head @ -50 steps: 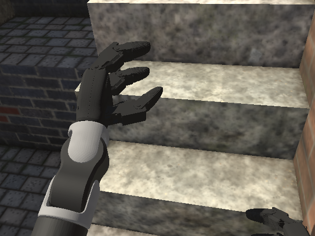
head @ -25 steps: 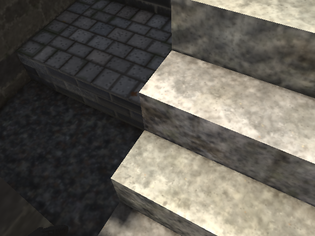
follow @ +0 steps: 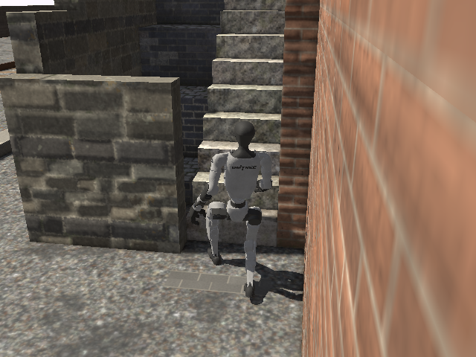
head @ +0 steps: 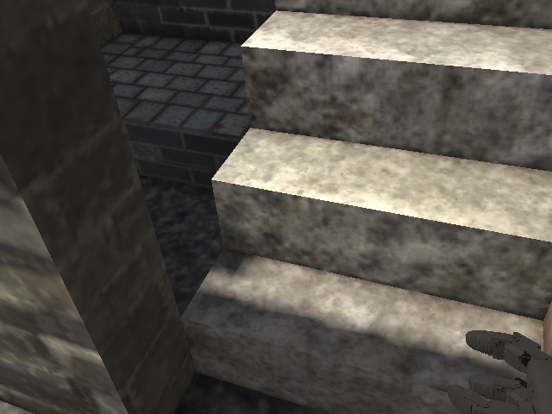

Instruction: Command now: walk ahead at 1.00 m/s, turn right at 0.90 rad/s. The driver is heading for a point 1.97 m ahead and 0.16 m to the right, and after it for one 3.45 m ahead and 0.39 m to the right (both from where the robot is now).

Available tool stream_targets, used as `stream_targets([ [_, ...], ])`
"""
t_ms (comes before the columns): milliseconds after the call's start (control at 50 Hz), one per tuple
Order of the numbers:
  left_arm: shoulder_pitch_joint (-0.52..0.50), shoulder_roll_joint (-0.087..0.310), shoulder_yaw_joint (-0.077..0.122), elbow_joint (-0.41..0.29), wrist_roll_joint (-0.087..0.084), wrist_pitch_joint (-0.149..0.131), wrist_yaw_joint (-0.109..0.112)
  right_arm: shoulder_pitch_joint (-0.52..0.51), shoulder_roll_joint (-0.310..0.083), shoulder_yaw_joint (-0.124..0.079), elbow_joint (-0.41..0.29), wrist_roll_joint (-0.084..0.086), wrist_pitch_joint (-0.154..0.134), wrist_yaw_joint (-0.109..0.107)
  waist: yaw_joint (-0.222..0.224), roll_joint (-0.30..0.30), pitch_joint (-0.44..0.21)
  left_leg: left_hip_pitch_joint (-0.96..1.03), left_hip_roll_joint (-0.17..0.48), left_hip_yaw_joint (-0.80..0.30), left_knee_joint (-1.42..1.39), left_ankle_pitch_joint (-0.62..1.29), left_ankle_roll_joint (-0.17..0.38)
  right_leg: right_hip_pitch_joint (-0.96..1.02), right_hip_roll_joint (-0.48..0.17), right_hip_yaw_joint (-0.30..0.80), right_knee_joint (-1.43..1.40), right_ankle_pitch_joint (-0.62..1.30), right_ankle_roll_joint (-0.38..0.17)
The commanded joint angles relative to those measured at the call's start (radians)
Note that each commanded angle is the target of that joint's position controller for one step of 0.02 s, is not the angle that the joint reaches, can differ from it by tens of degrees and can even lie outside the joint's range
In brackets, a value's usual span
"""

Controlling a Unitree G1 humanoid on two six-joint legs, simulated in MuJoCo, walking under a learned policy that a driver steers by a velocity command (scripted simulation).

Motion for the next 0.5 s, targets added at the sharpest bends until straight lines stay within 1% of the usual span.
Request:
stream_targets([
  [20, -0.140, -0.071, -0.021, -0.050, -0.028, -0.038, -0.141, -0.008, 0.102, -0.011, -0.112, 0.027, 0.010, -0.027, -0.142, -0.353, 0.095, 0.110, -0.223, -0.071, 0.789, -0.480, -0.015, -0.311, 0.070, 0.013, -0.633, 0.215, -0.274],
  [40, -0.250, 0.053, -0.011, -0.064, -0.085, -0.074, -0.106, -0.427, 0.132, 0.026, -0.383, -0.065, 0.029, -0.002, -0.148, -0.801, 0.346, -0.794, -0.201, -0.332, 0.819, -0.655, -0.054, -0.377, -0.024, 0.785, -1.089, -0.177, -0.323],
  [60, -0.250, 0.072, 0.007, -0.144, -0.120, -0.112, -0.039, -0.785, 0.059, 0.007, -0.506, -0.118, -0.007, 0.025, 0.021, -0.556, 0.377, -0.820, -0.069, -0.479, 0.815, -0.381, -0.086, -0.644, -0.205, 1.435, -1.585, -1.156, -0.351],
  [80, -0.401, 0.063, -0.011, -0.177, -0.094, -0.122, -0.001, -0.702, -0.003, -0.012, -0.484, -0.089, -0.035, 0.011, -0.121, -0.317, 0.414, -0.763, -0.124, -0.464, 0.881, -0.184, -0.107, -0.723, -0.235, 1.442, -1.614, -1.036, -0.294],
  [100, -0.434, 0.125, 0.023, -0.205, -0.053, -0.119, 0.034, -0.500, -0.056, -0.023, -0.375, -0.121, -0.050, 0.026, -0.162, -0.123, 0.299, -0.554, -0.190, -0.433, 0.906, -0.079, -0.092, -0.724, -0.177, 1.356, -1.504, -0.739, -0.187],
  [120, -0.445, 0.154, 0.046, -0.201, -0.013, -0.132, 0.052, -0.293, -0.080, -0.046, -0.274, -0.090, -0.050, 0.048, -0.209, 0.009, 0.171, -0.333, -0.209, -0.436, 0.874, 0.011, -0.071, -0.643, -0.134, 1.236, -1.355, -0.456, -0.129],
  [140, -0.372, 0.178, 0.063, -0.147, 0.011, -0.144, 0.062, -0.160, -0.088, -0.058, -0.204, -0.067, -0.048, 0.071, -0.226, 0.086, 0.028, -0.163, -0.241, -0.419, 0.825, 0.041, -0.067, -0.462, -0.105, 1.049, -1.252, -0.159, -0.087],
  [160, -0.254, 0.182, 0.082, -0.050, -0.008, -0.151, 0.064, -0.095, -0.051, -0.038, -0.163, -0.063, -0.036, 0.089, -0.201, 0.039, -0.063, -0.084, -0.264, -0.367, 0.788, 0.014, -0.060, -0.264, -0.071, 0.819, -1.222, 0.113, -0.049],
  [180, -0.209, 0.160, 0.083, -0.010, -0.022, -0.141, 0.070, -0.041, -0.045, -0.028, -0.156, -0.042, -0.027, 0.108, -0.198, -0.047, -0.118, 0.051, -0.281, -0.354, 0.682, -0.029, -0.046, -0.156, -0.029, 0.655, -1.219, 0.298, -0.013],
  [200, -0.179, 0.121, 0.078, 0.010, -0.030, -0.130, 0.070, -0.022, -0.034, -0.017, -0.147, -0.022, -0.018, 0.121, -0.203, -0.097, -0.130, 0.132, -0.300, -0.319, 0.560, -0.071, -0.028, -0.060, -0.002, 0.523, -1.229, 0.436, -0.001],
  [220, -0.144, 0.094, 0.072, 0.019, -0.037, -0.122, 0.065, 0.003, -0.036, -0.010, -0.129, -0.021, -0.012, 0.129, -0.205, -0.119, -0.101, 0.172, -0.305, -0.274, 0.437, -0.125, -0.002, 0.009, 0.024, 0.376, -1.238, 0.557, 0.023],
  [240, -0.176, 0.070, 0.068, -0.003, -0.048, -0.110, 0.059, 0.054, -0.048, -0.004, -0.109, -0.012, -0.004, 0.145, -0.226, -0.177, -0.083, 0.268, -0.342, -0.204, 0.249, -0.178, 0.009, 0.014, 0.054, 0.295, -1.302, 0.620, 0.082],
  [260, -0.227, 0.042, 0.064, -0.027, -0.059, -0.102, 0.052, 0.120, -0.060, 0.000, -0.089, -0.010, -0.003, 0.160, -0.260, -0.225, -0.056, 0.449, -0.387, -0.137, 0.009, -0.257, 0.033, -0.049, 0.110, 0.196, -1.365, 0.669, 0.154],
  [280, -0.257, 0.045, 0.071, -0.044, -0.062, -0.091, 0.044, 0.190, -0.092, -0.009, -0.066, -0.023, -0.013, 0.171, -0.276, -0.291, -0.004, 0.636, -0.462, -0.036, -0.265, -0.384, 0.048, -0.086, 0.181, 0.093, -1.435, 0.741, 0.245],
  [300, -0.298, 0.045, 0.072, -0.063, -0.066, -0.089, 0.039, 0.266, -0.134, -0.021, -0.028, -0.041, -0.025, 0.168, -0.293, -0.303, 0.075, 0.723, -0.493, 0.031, -0.529, -0.442, 0.071, -0.044, 0.226, 0.036, -1.432, 0.868, 0.321],
  [320, -0.298, 0.038, 0.070, -0.072, -0.092, -0.093, 0.048, 0.349, -0.121, -0.024, 0.029, -0.053, -0.037, 0.151, -0.300, -0.266, 0.102, 0.852, -0.436, 0.001, -0.752, -0.298, 0.124, -0.077, 0.235, 0.040, -1.308, 0.867, 0.343],
  [340, -0.193, 0.013, 0.058, -0.038, -0.108, -0.100, 0.067, 0.310, -0.061, -0.012, 0.067, -0.042, -0.036, 0.135, -0.260, -0.041, 0.100, 0.855, -0.285, -0.146, -0.876, -0.165, 0.175, -0.095, 0.203, 0.101, -1.015, 0.675, 0.252],
  [360, -0.050, -0.055, 0.036, -0.001, -0.098, -0.099, 0.061, 0.105, 0.056, 0.024, 0.031, -0.030, -0.031, 0.125, -0.147, 0.213, 0.052, 0.732, -0.155, -0.314, -0.700, -0.182, 0.181, -0.222, 0.117, 0.222, -0.487, 0.347, 0.077],
  [380, -0.110, -0.162, -0.005, -0.057, -0.071, -0.117, 0.049, 0.107, 0.116, 0.066, 0.002, -0.044, -0.033, 0.130, -0.099, 0.125, -0.043, 0.749, -0.078, -0.405, -0.389, -0.321, 0.169, -0.518, 0.098, 0.285, -0.302, 0.393, 0.017],
  [400, -0.324, -0.036, 0.010, -0.214, -0.103, -0.106, 0.061, 0.057, -0.313, -0.069, -0.012, -0.063, -0.061, 0.118, -0.128, 0.459, 0.094, 0.582, 0.387, -0.885, -0.795, -0.744, 0.437, -0.777, 0.032, 0.252, -0.147, 0.518, 0.091],
  [420, -0.453, 0.100, 0.048, -0.250, -0.050, -0.115, 0.072, 0.014, -0.295, -0.093, -0.031, -0.042, -0.089, 0.102, -0.145, 0.244, 0.173, 0.369, 0.470, -1.046, -0.991, -0.802, 0.498, -0.745, -0.013, 0.340, 0.080, 0.641, 0.103],
  [440, -0.359, 0.181, 0.082, -0.181, -0.013, -0.134, 0.063, -0.078, -0.242, -0.074, -0.037, -0.045, -0.101, 0.087, -0.056, -0.028, 0.080, 0.405, 0.281, -0.817, -0.868, -0.574, 0.396, -0.641, 0.035, 0.358, 0.187, 0.681, 0.112],
  [460, -0.249, 0.209, 0.090, -0.110, -0.014, -0.148, 0.056, -0.064, -0.222, -0.054, -0.065, -0.072, -0.094, 0.067, -0.042, -0.143, -0.021, 0.417, 0.141, -0.615, -0.777, -0.479, 0.326, -0.528, 0.057, 0.300, 0.161, 0.672, 0.111],
  [480, -0.254, 0.189, 0.080, -0.103, -0.032, -0.149, 0.058, -0.106, -0.205, -0.031, -0.091, -0.069, -0.086, 0.048, -0.044, -0.137, -0.048, 0.358, 0.012, -0.426, -0.736, -0.360, 0.283, -0.375, 0.068, 0.206, 0.097, 0.623, 0.128],
  [500, -0.264, 0.161, 0.063, -0.093, -0.045, -0.155, 0.047, -0.092, -0.202, -0.021, -0.089, -0.065, -0.083, 0.046, -0.069, -0.141, -0.047, 0.329, -0.089, -0.289, -0.715, -0.304, 0.236, -0.262, 0.048, 0.150, -0.122, 0.626, 0.127],
])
